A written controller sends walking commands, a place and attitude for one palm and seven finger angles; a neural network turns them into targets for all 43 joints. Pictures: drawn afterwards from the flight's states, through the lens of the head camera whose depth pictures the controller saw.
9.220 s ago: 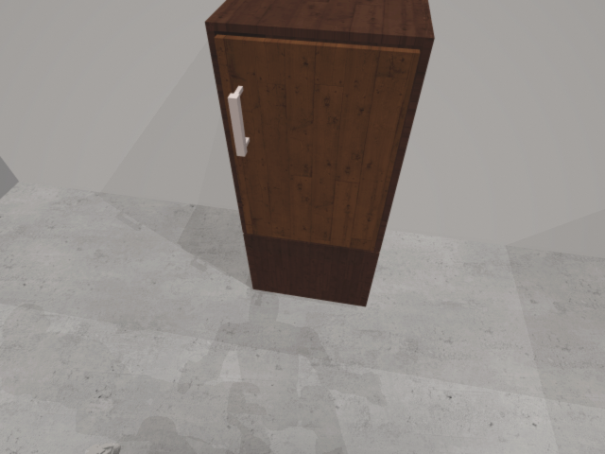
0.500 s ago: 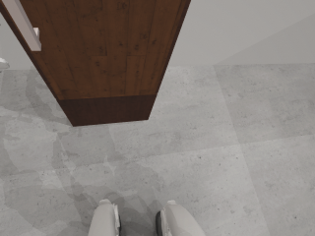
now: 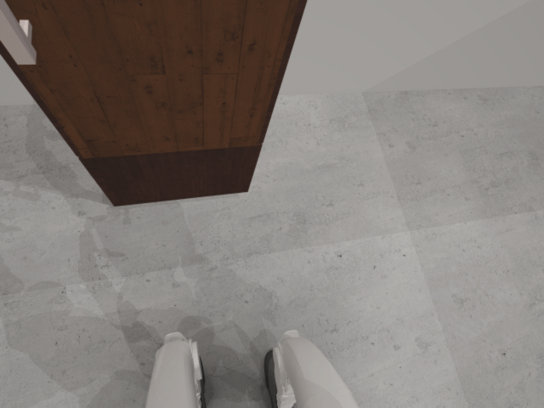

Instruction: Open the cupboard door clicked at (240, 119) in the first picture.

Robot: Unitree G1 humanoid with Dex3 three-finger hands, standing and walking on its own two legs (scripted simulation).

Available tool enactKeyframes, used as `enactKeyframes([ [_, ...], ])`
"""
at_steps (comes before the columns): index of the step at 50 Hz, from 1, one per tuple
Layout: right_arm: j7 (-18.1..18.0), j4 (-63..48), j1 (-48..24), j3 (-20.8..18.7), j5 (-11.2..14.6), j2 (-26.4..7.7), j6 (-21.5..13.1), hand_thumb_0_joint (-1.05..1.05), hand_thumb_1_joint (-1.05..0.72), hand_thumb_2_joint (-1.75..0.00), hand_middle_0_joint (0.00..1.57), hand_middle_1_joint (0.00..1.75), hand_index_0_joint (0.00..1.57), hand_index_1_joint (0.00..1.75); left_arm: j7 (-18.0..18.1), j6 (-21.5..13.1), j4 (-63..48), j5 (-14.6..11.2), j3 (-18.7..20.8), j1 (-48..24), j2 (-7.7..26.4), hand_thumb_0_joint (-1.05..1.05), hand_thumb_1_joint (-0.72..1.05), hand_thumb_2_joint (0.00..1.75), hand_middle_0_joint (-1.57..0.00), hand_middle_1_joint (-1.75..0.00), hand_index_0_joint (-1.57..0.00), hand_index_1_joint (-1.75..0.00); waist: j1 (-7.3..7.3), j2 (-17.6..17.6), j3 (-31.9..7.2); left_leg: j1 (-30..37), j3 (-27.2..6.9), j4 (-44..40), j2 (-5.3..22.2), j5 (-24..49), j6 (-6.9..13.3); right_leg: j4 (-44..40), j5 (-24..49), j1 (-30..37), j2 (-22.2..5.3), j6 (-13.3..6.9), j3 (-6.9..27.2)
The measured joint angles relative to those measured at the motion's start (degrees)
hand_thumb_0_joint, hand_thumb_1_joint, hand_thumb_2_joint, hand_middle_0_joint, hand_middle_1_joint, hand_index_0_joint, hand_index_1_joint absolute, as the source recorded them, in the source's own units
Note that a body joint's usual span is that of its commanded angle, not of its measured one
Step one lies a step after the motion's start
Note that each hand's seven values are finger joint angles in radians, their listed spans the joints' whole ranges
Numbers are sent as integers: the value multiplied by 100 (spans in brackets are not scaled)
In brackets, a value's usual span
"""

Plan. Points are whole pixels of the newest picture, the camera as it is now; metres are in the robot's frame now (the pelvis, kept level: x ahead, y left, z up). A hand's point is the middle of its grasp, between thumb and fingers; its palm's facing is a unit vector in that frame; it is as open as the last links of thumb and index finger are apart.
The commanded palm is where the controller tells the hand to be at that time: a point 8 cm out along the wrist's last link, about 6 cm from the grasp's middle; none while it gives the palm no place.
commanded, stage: slide the fingers in behind the handle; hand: left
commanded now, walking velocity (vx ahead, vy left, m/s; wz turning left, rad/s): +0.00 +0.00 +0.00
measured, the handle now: out of the picture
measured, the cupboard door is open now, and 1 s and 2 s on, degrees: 0 0 0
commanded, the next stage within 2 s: close the thumb around the handle in 1.56 s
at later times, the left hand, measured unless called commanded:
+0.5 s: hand out of the picture +0.54 +0.30 +0.11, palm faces +0.09 -1.00 +0.00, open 14.0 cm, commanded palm +0.53 +0.32 +0.10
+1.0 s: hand out of the picture +0.54 +0.27 +0.11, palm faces +0.09 -1.00 +0.00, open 14.0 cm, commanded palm +0.53 +0.29 +0.10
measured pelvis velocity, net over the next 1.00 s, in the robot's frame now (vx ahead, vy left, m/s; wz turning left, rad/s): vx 0.01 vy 0.00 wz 0.01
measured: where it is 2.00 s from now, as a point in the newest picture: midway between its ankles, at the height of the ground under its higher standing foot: (238, 401)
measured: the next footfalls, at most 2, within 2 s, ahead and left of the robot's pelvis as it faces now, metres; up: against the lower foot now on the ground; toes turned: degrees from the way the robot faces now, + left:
none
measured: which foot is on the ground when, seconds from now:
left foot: down 0.00-1.00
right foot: down 0.00-1.00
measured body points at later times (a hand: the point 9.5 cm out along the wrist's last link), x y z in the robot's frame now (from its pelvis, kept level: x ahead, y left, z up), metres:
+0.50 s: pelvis +0.01 +0.01 +0.01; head +0.17 +0.06 +0.42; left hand +0.53 +0.36 +0.11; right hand -0.01 -0.26 -0.08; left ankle +0.04 +0.10 -0.65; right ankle +0.01 -0.15 -0.65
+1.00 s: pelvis +0.01 +0.00 +0.01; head +0.16 +0.04 +0.43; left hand +0.53 +0.32 +0.11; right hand -0.01 -0.27 -0.08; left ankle +0.04 +0.10 -0.65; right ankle +0.01 -0.15 -0.65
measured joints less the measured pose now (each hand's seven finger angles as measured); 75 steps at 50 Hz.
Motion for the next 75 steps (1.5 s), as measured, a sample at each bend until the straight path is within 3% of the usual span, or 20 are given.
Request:
enactKeyframes([
  [14, 105, 8, 68, -71, -46, 62, -32, 0, -90, -90, 20, 30, 21, 30, 257, 51, -288, -11, -39, 175, -389, -1, -50, 30, -30, -120, -30, -120, -18, 3, -61, 109, 37, -78, -9, -10, 22, -111, 21, 112, -7, 26, 37],
  [37, 226, 82, 65, -210, -114, 78, -53, 0, -90, -90, 20, 30, 21, 30, 743, -171, -460, -99, -266, 410, -1117, -1, -50, 30, -30, -120, -30, -120, 60, 8, -126, 416, 90, -269, -71, 15, 19, -242, 16, 384, -67, 28, 79],
  [53, 236, 192, 104, -232, -106, 87, -83, 0, -90, -90, 20, 30, 21, 30, 942, -279, -337, -124, -400, 341, -1266, -1, -50, 30, -30, -120, -30, -120, 59, 39, -112, 434, 79, -271, -56, 31, -38, -158, -15, 359, -50, -26, 75],
  [65, 255, 172, 102, -248, -135, 78, -132, 0, -90, -90, 20, 30, 20, 30, 1178, -296, -292, -4, -330, 302, -1318, -1, -50, 30, -30, -120, -31, -121, -5, 59, -98, 389, 89, -249, -32, 27, -65, -96, -31, 283, -28, -52, 92],
  [75, 255, 243, 124, -252, -132, 100, -119, 0, -90, -90, 20, 30, 20, 30, 1171, -290, -288, -38, -388, 300, -1347, -1, -50, 30, -30, -120, -31, -121, 30, 66, -104, 433, 78, -296, -39, 34, -82, -130, -36, 325, -30, -67, 81],
])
